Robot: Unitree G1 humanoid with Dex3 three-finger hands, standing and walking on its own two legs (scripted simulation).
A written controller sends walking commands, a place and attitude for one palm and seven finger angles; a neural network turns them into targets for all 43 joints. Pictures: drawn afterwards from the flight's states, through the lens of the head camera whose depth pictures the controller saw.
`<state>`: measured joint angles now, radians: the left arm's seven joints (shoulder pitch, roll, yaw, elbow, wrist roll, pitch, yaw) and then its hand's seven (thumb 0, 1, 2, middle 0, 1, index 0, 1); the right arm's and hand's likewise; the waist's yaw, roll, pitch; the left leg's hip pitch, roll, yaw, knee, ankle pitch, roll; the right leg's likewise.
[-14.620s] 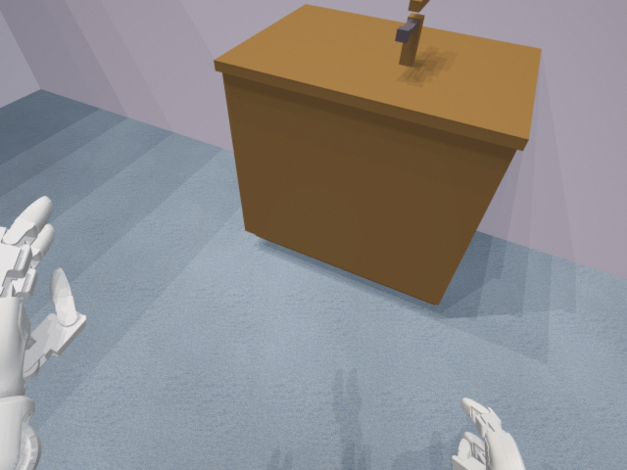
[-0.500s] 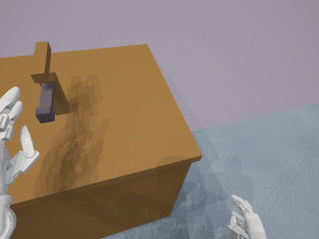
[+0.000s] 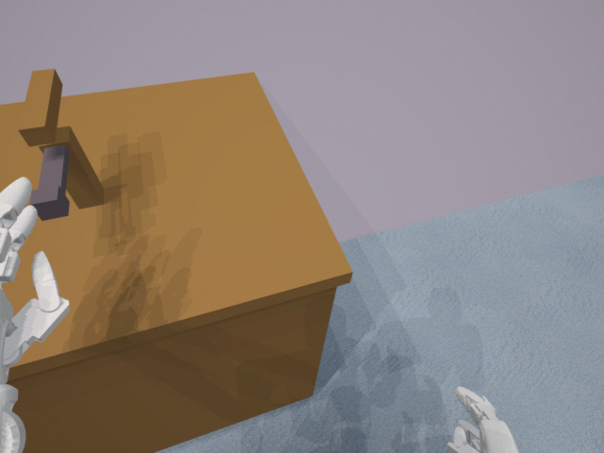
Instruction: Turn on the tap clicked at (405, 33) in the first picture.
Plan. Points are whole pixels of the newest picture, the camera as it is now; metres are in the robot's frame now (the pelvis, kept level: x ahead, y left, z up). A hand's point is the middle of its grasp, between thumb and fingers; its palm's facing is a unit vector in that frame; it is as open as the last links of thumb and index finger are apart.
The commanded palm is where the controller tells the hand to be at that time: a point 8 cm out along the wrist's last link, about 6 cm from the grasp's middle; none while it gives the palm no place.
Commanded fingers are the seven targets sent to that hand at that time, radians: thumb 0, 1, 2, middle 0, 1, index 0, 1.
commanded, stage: come to a stop and stand still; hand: left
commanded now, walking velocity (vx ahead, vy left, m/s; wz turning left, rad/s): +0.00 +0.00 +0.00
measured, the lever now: (50, 203) +0.35 +0.33 +0.15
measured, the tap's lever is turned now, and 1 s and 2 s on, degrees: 0 0 0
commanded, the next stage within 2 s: look again from close up in 0.64 s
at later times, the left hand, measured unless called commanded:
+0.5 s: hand (10, 301) +0.21 +0.29 +0.17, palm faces +0.44 -0.84 -0.32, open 7.4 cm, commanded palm +0.16 +0.31 +0.18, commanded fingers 0.00 0.90 0.90 -0.20 -0.30 -0.20 -0.30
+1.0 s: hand (65, 288) +0.24 +0.26 +0.15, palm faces +0.22 -0.86 -0.46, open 7.4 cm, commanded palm +0.18 +0.30 +0.18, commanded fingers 0.00 0.90 0.90 -0.20 -0.30 -0.20 -0.30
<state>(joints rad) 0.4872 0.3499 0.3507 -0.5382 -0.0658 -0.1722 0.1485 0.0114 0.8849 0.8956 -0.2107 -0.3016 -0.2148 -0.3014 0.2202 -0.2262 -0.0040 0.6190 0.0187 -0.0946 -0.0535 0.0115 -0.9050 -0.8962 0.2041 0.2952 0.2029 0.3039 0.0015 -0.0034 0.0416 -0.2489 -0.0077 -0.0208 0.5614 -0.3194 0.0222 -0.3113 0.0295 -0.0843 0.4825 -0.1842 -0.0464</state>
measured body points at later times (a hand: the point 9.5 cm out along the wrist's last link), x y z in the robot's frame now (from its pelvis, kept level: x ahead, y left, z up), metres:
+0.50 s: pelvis +0.00 +0.03 +0.01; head +0.01 +0.05 +0.46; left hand +0.18 +0.33 +0.18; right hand +0.18 -0.17 -0.07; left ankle -0.01 +0.11 -0.73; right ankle +0.05 -0.09 -0.73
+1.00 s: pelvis +0.01 +0.03 +0.00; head +0.04 +0.04 +0.45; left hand +0.22 +0.30 +0.17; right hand +0.16 -0.21 -0.08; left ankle -0.01 +0.11 -0.73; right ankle +0.05 -0.09 -0.73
